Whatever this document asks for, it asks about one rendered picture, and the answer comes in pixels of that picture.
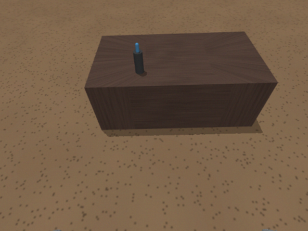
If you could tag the bottle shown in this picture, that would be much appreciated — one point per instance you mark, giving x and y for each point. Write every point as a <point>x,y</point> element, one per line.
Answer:
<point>138,60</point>

